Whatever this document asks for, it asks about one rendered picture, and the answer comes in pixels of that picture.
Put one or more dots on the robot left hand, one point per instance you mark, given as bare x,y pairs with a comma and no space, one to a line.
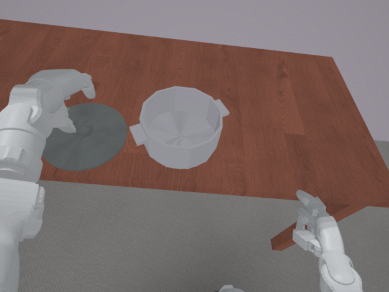
70,81

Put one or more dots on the table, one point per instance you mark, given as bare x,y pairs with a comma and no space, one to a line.
293,124

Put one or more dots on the knob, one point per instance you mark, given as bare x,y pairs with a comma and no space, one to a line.
83,127

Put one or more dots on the right robot forearm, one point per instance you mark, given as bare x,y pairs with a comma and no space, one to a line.
337,273

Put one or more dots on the robot right hand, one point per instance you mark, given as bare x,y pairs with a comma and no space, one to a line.
322,234

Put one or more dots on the pot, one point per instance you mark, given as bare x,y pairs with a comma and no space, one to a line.
179,126

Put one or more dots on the left robot forearm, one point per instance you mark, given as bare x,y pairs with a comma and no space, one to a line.
25,124

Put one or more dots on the robot left upper arm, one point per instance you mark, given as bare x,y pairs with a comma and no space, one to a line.
21,211

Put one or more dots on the lid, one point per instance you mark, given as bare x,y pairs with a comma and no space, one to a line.
67,152

